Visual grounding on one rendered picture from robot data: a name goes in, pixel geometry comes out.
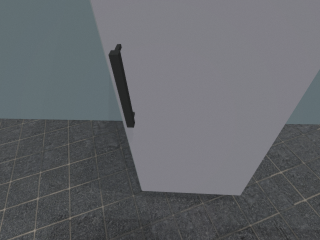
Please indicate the handle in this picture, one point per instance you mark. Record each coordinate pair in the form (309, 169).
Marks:
(121, 84)

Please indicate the fridge door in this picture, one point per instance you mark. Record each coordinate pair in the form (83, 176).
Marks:
(211, 82)

